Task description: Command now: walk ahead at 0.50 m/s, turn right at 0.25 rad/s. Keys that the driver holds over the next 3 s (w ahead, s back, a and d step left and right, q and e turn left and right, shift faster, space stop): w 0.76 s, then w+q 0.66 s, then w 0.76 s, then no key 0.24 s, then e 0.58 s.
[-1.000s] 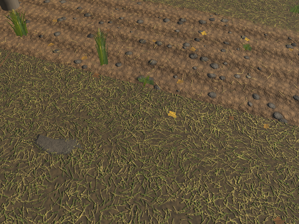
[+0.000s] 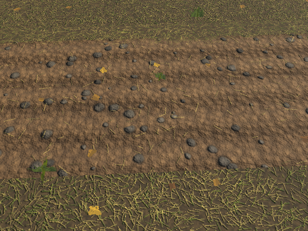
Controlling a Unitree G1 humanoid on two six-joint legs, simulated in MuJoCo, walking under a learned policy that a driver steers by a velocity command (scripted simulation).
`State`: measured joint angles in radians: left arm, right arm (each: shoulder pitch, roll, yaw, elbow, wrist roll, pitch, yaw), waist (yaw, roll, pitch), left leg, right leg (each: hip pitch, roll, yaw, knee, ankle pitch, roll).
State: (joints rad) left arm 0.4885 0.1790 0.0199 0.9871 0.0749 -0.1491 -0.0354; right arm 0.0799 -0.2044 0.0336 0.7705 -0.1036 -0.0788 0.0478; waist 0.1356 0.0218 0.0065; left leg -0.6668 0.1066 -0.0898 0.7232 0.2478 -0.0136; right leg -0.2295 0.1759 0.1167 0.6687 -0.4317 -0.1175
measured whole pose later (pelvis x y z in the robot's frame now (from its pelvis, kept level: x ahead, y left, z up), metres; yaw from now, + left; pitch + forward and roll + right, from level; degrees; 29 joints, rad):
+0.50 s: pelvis +0.32 +0.07 -0.12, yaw -1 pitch +3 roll +2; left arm 0.03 0.22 0.03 0.75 -0.02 -0.09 0.02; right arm 0.44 -0.20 -0.01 1.04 0.02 -0.08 -0.02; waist -0.05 -0.04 -0.03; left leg -0.12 -0.07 0.04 0.33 -0.26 0.05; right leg -0.77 -0.07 0.05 0.80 0.04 0.00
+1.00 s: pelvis +0.60 +0.02 -0.12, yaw +3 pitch +3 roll -1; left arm 0.34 0.23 0.07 0.95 0.01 -0.09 0.01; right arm 0.12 -0.26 -0.08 0.90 0.02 -0.06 -0.01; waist 0.05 0.04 -0.03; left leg -0.76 0.08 -0.11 0.78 0.09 0.04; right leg -0.07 0.06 -0.10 0.23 -0.21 -0.06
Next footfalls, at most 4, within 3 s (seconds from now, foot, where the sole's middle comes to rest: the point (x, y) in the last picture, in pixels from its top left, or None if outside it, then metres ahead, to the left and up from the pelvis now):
0.18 left None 0.30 0.17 -0.90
0.64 right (192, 228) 0.58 -0.07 -0.90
1.20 left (148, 169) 0.87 0.18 -0.90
1.68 right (174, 125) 1.19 0.07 -0.90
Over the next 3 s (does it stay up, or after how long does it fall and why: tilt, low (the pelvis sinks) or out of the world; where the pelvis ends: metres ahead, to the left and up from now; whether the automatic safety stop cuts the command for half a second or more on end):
stays up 1.39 0.27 -0.12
